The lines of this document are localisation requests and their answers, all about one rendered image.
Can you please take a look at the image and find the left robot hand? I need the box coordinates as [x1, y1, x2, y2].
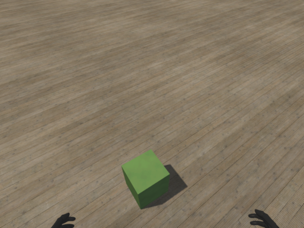
[51, 213, 76, 228]

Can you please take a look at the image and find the right robot hand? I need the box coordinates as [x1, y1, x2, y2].
[248, 209, 279, 228]

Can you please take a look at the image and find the carton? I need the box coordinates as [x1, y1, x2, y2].
[121, 149, 170, 209]

